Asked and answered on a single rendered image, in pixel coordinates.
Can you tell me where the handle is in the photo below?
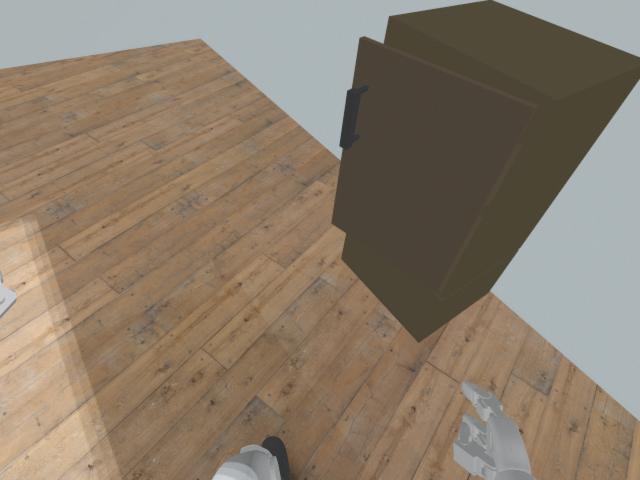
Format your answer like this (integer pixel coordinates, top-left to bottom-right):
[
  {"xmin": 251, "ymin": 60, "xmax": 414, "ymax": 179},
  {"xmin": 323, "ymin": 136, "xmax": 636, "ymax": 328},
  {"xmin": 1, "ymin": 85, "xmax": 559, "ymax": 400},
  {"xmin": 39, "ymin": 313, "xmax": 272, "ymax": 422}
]
[{"xmin": 339, "ymin": 85, "xmax": 369, "ymax": 150}]

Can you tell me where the left robot shin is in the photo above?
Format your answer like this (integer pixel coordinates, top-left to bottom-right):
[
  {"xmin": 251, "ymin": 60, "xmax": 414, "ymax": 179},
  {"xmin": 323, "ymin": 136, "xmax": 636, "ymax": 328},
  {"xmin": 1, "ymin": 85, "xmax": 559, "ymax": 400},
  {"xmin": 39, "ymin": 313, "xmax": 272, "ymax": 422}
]
[{"xmin": 240, "ymin": 445, "xmax": 281, "ymax": 480}]

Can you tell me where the cupboard door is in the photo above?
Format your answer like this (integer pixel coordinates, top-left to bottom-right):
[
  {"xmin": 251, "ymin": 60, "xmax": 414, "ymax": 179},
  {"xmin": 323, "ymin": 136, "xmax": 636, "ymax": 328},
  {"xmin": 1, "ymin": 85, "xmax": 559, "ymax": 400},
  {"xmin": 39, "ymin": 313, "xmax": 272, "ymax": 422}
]
[{"xmin": 331, "ymin": 36, "xmax": 538, "ymax": 293}]

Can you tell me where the right robot hand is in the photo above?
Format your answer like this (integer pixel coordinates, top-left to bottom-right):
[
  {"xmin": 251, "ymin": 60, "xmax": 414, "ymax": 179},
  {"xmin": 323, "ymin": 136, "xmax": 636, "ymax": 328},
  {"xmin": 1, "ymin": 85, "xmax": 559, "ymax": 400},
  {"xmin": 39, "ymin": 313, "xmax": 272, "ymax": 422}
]
[{"xmin": 453, "ymin": 381, "xmax": 532, "ymax": 480}]

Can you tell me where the left robot foot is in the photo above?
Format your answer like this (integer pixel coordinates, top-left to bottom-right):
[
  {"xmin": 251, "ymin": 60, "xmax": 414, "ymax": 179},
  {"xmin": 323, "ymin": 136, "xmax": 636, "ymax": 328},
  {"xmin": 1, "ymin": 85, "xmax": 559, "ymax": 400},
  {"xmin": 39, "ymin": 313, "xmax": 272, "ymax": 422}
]
[{"xmin": 261, "ymin": 436, "xmax": 290, "ymax": 480}]

